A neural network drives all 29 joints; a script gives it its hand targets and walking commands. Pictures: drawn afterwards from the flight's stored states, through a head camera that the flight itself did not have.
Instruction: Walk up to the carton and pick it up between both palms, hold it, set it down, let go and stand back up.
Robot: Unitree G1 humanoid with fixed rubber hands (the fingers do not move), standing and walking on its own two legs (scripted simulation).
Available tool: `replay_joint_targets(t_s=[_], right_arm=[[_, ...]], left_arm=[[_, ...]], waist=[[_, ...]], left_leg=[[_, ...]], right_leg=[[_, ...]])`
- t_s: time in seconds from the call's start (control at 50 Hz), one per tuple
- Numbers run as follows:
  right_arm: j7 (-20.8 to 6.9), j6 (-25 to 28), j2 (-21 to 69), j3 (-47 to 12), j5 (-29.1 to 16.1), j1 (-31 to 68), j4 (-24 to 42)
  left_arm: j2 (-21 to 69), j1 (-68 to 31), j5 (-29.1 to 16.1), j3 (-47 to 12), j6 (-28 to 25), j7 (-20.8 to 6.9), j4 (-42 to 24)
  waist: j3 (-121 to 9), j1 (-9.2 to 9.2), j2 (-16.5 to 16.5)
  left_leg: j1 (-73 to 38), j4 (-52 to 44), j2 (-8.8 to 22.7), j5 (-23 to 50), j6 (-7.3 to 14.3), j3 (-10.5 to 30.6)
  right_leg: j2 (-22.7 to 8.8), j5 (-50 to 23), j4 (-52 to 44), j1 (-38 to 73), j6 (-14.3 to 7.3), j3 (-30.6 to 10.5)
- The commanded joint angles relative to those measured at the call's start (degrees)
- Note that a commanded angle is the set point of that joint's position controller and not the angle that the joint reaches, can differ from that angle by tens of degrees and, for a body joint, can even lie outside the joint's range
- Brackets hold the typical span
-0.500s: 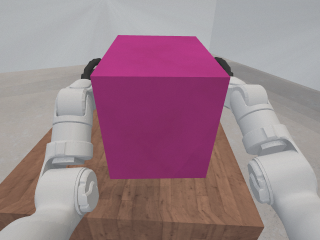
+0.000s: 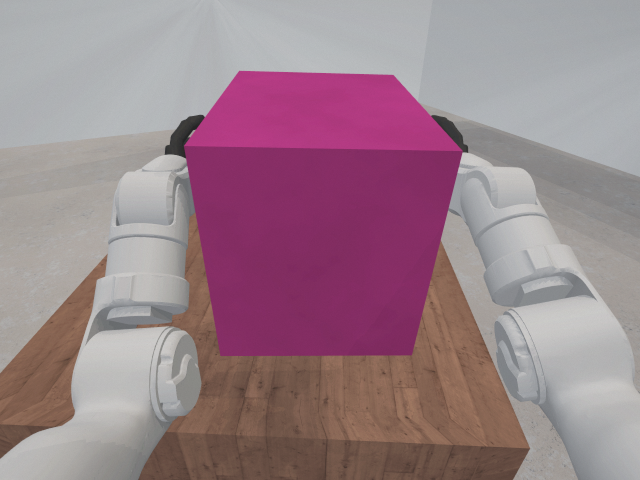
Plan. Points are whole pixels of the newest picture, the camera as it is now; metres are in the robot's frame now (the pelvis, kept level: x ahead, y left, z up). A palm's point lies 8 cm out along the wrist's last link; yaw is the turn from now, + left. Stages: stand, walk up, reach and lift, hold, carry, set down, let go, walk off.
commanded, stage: hold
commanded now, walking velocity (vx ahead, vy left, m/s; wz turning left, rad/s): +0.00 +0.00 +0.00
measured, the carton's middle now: (316, 199) +0.41 +0.00 +0.25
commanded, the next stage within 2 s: none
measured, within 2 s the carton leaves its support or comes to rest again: neither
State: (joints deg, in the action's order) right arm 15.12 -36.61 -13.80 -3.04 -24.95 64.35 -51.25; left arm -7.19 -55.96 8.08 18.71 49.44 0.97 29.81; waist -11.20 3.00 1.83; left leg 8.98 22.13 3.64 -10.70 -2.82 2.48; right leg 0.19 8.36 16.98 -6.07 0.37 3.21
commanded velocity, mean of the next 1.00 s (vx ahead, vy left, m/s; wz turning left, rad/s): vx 0.00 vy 0.00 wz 0.00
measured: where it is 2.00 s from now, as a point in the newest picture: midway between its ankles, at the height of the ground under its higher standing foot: outside the picture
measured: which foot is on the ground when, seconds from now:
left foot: down 0.00-1.00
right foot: down 0.00-1.00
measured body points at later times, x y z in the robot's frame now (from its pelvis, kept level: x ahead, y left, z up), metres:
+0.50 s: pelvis +0.00 +0.00 +0.00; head -0.09 +0.00 +0.44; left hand +0.39 +0.16 +0.30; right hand +0.39 -0.16 +0.30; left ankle +0.02 +0.15 -0.75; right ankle +0.01 -0.12 -0.75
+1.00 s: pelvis +0.00 +0.00 +0.00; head -0.09 +0.01 +0.44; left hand +0.39 +0.16 +0.30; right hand +0.39 -0.16 +0.30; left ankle +0.02 +0.15 -0.75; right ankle +0.01 -0.12 -0.75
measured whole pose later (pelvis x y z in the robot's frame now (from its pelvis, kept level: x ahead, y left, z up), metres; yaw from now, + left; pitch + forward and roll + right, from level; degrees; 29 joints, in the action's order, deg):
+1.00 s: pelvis +0.00 +0.00 +0.00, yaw +0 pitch -2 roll -2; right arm 15.2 -36.5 -14.3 -4.3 -26.6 63.4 -49.5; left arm -7.1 -54.2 7.6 17.4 49.8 1.7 26.7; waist -11.6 3.6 1.6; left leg 9.2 22.6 3.8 -11.1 -3.0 2.7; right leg 0.5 8.4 16.6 -5.9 0.3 3.2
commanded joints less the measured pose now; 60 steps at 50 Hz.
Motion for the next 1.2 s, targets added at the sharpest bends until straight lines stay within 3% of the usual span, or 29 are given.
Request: replay_joint_targets(t_s=[0.0,0.06,0.1,0.12,0.18,0.24,0.28,0.32,0.34,0.36,0.4,0.42,0.54,0.58,0.62,0.64,0.66,0.7,0.74,0.76,0.84,0.88,0.9,0.96,1.04,1.1,1.12,1.14,1.18], right_arm=[[-8.9,2.3,43.1,-9.6,-11.0,51.9,25.3],[-8.1,1.6,41.9,-8.5,-9.7,49.2,23.8],[-8.3,1.4,41.5,-8.9,-9.4,46.8,23.0],[-8.2,1.9,40.7,-8.4,-9.7,48.4,23.8],[-8.5,2.0,42.2,-9.2,-9.4,49.9,24.2],[-8.2,2.3,42.7,-8.8,-10.4,50.5,25.9],[-8.1,1.4,43.1,-7.3,-8.6,47.1,21.5],[-8.1,1.4,42.5,-7.9,-9.7,48.0,21.8],[-8.2,1.7,42.7,-9.0,-9.7,49.8,22.7],[-8.3,1.9,43.1,-8.9,-9.4,50.6,22.7],[-8.1,2.3,41.8,-8.3,-10.2,49.3,23.6],[-8.1,2.3,42.6,-10.3,-11.2,48.9,25.8],[-8.2,1.5,41.3,-8.0,-9.4,47.2,21.7],[-8.3,2.2,42.6,-9.5,-10.7,49.8,26.9],[-8.0,1.9,41.9,-9.0,-10.3,49.3,25.5],[-8.5,1.4,41.5,-9.4,-9.6,49.9,23.4],[-8.6,1.4,41.8,-7.6,-8.7,47.9,20.4],[-8.5,2.7,43.0,-9.4,-10.2,51.2,26.6],[-8.5,2.3,41.9,-9.2,-10.7,50.3,25.8],[-8.4,1.8,42.2,-9.4,-10.9,49.9,25.3],[-8.0,1.7,40.9,-9.6,-11.0,48.4,26.1],[-8.2,1.7,41.5,-9.2,-10.6,47.1,23.8],[-8.2,1.4,40.3,-8.0,-9.9,46.7,22.9],[-8.0,1.9,42.0,-10.4,-11.8,48.1,26.6],[-8.1,1.5,42.5,-11.4,-12.1,49.6,27.3],[-8.0,1.5,40.7,-8.9,-10.1,48.1,23.8],[-8.4,2.1,42.6,-10.6,-10.5,49.8,26.0],[-8.6,1.7,41.4,-8.2,-10.1,47.9,21.9],[-8.7,1.7,40.9,-7.0,-9.5,49.8,21.6]], left_arm=[[36.4,-52.2,-11.3,-19.8,-6.7,-7.2,-13.3],[36.7,-49.8,-11.0,-19.8,-6.4,-6.9,-11.4],[35.3,-47.6,-9.9,-18.4,-6.0,-7.3,-9.7],[35.9,-47.7,-9.7,-19.1,-5.8,-7.5,-9.5],[35.7,-49.3,-9.9,-18.4,-6.3,-7.5,-10.7],[37.4,-50.8,-11.5,-20.4,-6.7,-7.1,-12.5],[36.4,-50.5,-10.3,-19.5,-6.7,-7.6,-11.3],[35.6,-49.4,-9.4,-18.3,-6.0,-7.9,-10.2],[34.8,-49.8,-8.9,-17.3,-6.3,-7.8,-9.1],[34.8,-49.1,-9.2,-17.6,-6.3,-7.6,-8.8],[36.4,-48.9,-10.5,-19.8,-6.2,-7.6,-11.1],[36.9,-48.8,-10.6,-20.4,-6.3,-7.2,-13.6],[36.1,-47.7,-9.6,-18.9,-5.8,-7.7,-9.7],[37.2,-49.3,-10.5,-20.3,-6.1,-7.5,-13.8],[36.5,-50.3,-10.8,-20.4,-6.1,-7.1,-12.9],[36.1,-49.9,-9.8,-18.5,-6.0,-7.1,-9.6],[37.1,-51.0,-9.9,-18.7,-6.1,-7.4,-10.2],[36.5,-48.3,-10.4,-19.4,-6.5,-7.3,-10.9],[38.6,-50.1,-11.6,-21.6,-6.6,-6.6,-13.2],[37.2,-48.5,-11.0,-19.3,-6.3,-6.4,-11.3],[37.5,-49.2,-11.4,-20.9,-5.8,-6.6,-12.6],[35.2,-48.3,-9.2,-18.3,-5.9,-7.4,-12.0],[36.8,-47.6,-9.4,-19.6,-5.5,-7.4,-11.7],[37.2,-49.8,-11.8,-22.0,-6.1,-7.0,-16.4],[35.1,-47.6,-9.4,-18.1,-5.3,-7.2,-11.1],[35.8,-46.3,-8.8,-18.5,-5.1,-7.4,-9.1],[36.4,-48.2,-9.7,-20.0,-5.8,-7.4,-11.6],[37.4,-49.8,-10.2,-20.6,-6.1,-7.1,-12.0],[36.0,-49.9,-9.5,-18.3,-5.7,-7.3,-8.8]], waist=[[-23.5,-0.81,1.1],[-21.0,0.95,-0.7],[-18.3,0.1,-1.4],[-18.4,0.17,1.1],[-19.8,-0.82,-1.4],[-21.5,0.87,0.6],[-18.2,1.62,0.4],[-16.4,0.97,1.6],[-17.0,0.24,-0.5],[-17.8,-0.5,-0.8],[-20.9,0.9,0.9],[-24.0,-0.08,1.2],[-15.6,0.6,0.3],[-21.8,-0.21,1.1],[-19.9,1.07,0.7],[-16.7,-0.51,0.1],[-16.4,0.75,1.2],[-22.2,-0.29,-1.2],[-22.8,1.13,1.0],[-20.8,-0.24,-0.5],[-20.5,1.49,1.6],[-19.9,-0.23,0.2],[-16.6,1.6,1.8],[-23.5,1.03,0.7],[-19.1,-0.97,-0.4],[-15.9,0.46,-0.9],[-18.5,-0.37,0.0],[-16.9,0.78,1.9],[-15.7,0.48,0.6]], left_leg=[[-3.9,-1.5,-6.7,13.6,-1.1,-0.5],[-4.5,-1.4,-6.8,12.0,-0.4,-0.3],[-3.8,-1.9,-6.7,12.4,-0.4,-0.7],[-4.1,-1.7,-6.8,12.7,-0.8,-0.8],[-3.0,-1.9,-7.4,12.0,-0.1,-1.2],[-3.0,-1.2,-7.0,12.1,-0.8,-0.3],[-3.2,-1.9,-7.0,10.6,-0.3,-0.9],[-2.4,-2.2,-7.2,9.7,-0.5,-1.1],[-1.6,-2.6,-7.3,9.1,0.0,-1.0],[-2.5,-2.0,-7.3,10.3,0.0,-1.2],[-4.3,-1.1,-6.8,14.3,-1.2,-0.8],[-5.1,0.0,-6.9,17.7,-1.5,-0.4],[-2.7,-2.3,-6.8,11.6,-0.8,-0.9],[-4.5,-0.9,-6.8,15.0,-1.3,-0.6],[-5.0,-0.8,-7.5,13.9,-1.1,-1.2],[-2.9,-2.0,-7.1,10.3,-0.3,-0.7],[-1.6,-2.5,-6.7,7.6,-0.7,-0.5],[-3.5,-1.3,-6.7,12.0,-0.5,-0.9],[-5.2,-0.8,-6.7,14.9,-1.5,-0.4],[-5.3,-1.0,-6.7,14.5,-0.8,0.0],[-4.8,-0.5,-6.9,15.3,-1.2,-0.5],[-3.2,-1.5,-6.9,11.8,-0.6,-1.0],[-2.7,-1.9,-6.6,11.5,-1.0,-0.8],[-6.2,0.1,-6.9,19.0,-1.9,-0.2],[-3.3,-1.1,-7.2,13.3,-0.4,-0.7],[-4.4,-1.6,-6.7,11.4,-0.4,-0.8],[-4.6,-1.2,-6.8,12.6,-0.5,-1.1],[-4.1,-1.8,-6.7,11.1,-1.2,-0.9],[-1.8,-2.5,-6.9,9.1,-0.7,-1.0]], right_leg=[[5.3,-9.4,-0.7,7.4,1.9,-2.5],[5.2,-8.8,-1.2,7.2,2.2,-2.6],[5.3,-9.0,-1.4,6.0,2.4,-2.8],[5.1,-9.0,-1.1,6.2,2.3,-2.8],[5.0,-8.5,-1.3,7.6,2.5,-3.3],[5.3,-9.2,-0.8,6.4,2.3,-2.8],[4.8,-8.3,-1.3,6.6,2.3,-3.1],[4.6,-7.5,-1.4,7.0,2.3,-3.3],[4.7,-7.0,-1.5,7.8,2.6,-3.0],[4.4,-7.7,-1.5,7.1,2.6,-2.9],[5.4,-10.6,-1.1,6.7,2.3,-2.5],[5.6,-13.7,0.1,8.4,2.3,-2.3],[5.0,-8.4,-1.5,6.2,2.4,-2.6],[5.2,-10.6,-0.7,7.2,2.2,-2.3],[5.0,-9.9,-1.3,6.5,2.6,-2.7],[4.9,-6.1,-1.8,5.7,2.0,-2.8],[5.0,-4.1,-1.8,5.5,1.8,-2.8],[5.1,-8.6,-1.2,7.0,2.4,-2.5],[5.7,-10.9,-0.8,7.1,1.9,-2.4],[5.6,-9.6,-1.0,6.1,1.9,-2.6],[5.2,-11.5,-0.9,7.0,1.9,-2.7],[5.3,-9.0,-0.9,7.8,2.4,-3.0],[5.2,-9.0,-1.2,6.5,2.1,-2.7],[5.7,-15.2,-0.1,8.7,2.2,-2.4],[5.3,-10.6,-1.0,7.1,2.6,-2.7],[5.2,-7.9,-1.8,5.1,2.4,-2.7],[5.1,-9.0,-1.5,6.3,2.0,-2.4],[5.3,-6.5,-1.3,4.1,1.9,-2.5],[5.1,-5.3,-2.2,4.4,1.8,-2.7]])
